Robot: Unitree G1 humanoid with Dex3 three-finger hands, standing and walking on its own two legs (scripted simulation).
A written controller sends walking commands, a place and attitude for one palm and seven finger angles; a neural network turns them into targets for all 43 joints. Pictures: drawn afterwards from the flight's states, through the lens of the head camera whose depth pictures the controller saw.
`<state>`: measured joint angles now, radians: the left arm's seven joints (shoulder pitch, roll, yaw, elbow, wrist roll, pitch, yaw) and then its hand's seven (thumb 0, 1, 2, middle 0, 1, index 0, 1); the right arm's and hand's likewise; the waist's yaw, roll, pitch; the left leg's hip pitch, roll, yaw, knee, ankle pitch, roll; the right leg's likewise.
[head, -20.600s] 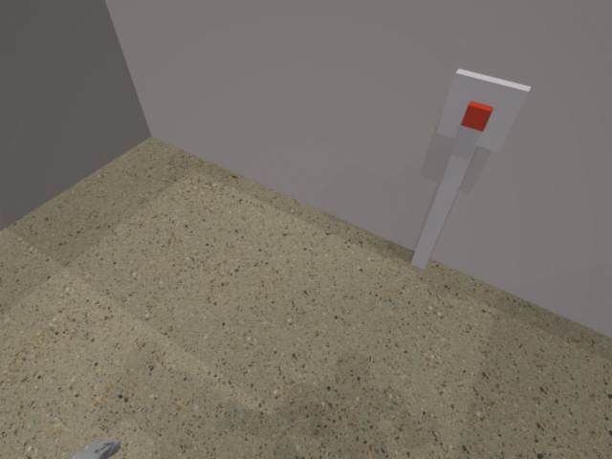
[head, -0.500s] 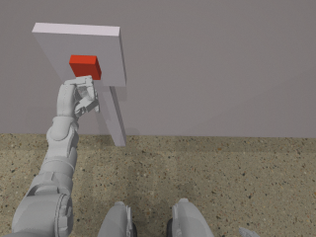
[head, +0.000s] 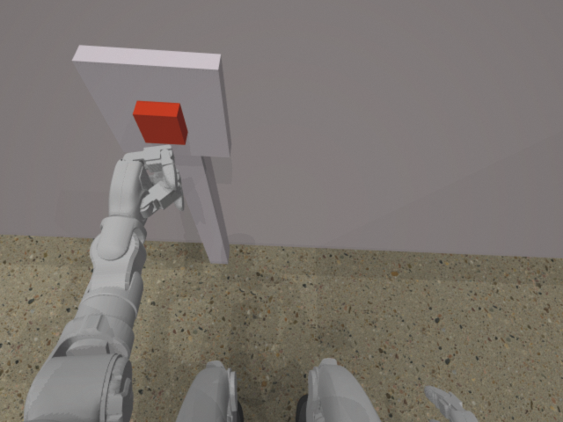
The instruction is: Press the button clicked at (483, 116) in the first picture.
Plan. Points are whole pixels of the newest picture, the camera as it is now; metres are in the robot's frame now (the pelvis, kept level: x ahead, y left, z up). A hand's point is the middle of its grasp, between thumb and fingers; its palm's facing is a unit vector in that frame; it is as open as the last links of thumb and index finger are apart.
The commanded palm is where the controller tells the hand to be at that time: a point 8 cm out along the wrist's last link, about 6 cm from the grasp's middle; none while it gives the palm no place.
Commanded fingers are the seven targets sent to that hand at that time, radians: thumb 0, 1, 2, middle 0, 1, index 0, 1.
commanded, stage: aim a knuckle at the button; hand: left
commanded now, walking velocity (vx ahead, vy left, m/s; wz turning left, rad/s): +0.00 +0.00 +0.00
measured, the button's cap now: (162, 121) +0.53 +0.17 +0.06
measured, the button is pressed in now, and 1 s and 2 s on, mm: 0 14 4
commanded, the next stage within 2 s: press the button with the knuckle in 0.04 s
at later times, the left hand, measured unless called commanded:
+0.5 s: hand (178, 171) +0.46 +0.14 +0.04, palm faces -0.07 -1.00 -0.04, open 3.1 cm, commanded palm +0.43 +0.19 +0.03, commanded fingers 0.00 0.90 0.90 -1.30 -1.50 -1.30 -1.50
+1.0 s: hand (177, 161) +0.48 +0.15 +0.03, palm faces -0.07 -1.00 -0.05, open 2.7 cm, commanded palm +0.48 +0.19 +0.03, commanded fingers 0.00 0.90 0.90 -1.30 -1.50 -1.30 -1.50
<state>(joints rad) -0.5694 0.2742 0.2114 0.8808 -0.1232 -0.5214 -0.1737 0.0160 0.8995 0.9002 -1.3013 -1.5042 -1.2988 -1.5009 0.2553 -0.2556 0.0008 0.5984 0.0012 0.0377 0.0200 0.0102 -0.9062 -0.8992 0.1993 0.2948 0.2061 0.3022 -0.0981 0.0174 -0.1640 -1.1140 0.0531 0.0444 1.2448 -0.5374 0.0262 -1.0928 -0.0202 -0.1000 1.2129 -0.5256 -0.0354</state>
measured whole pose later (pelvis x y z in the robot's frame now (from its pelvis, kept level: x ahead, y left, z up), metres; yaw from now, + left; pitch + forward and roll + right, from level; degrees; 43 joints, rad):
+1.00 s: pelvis -0.01 +0.01 -0.01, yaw +0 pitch +26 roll -3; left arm -0.84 0.38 0.28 1.14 -0.07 -0.54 -0.18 -0.04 0.80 0.93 -1.30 -1.50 -1.31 -1.50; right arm 0.30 -0.26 0.02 0.64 -0.02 0.06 0.01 0.01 -0.91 -0.90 0.20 0.29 0.21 0.30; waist -0.16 0.03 -0.15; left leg -1.22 0.06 0.02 1.30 -0.53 0.03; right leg -1.18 -0.02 -0.12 1.25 -0.51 -0.03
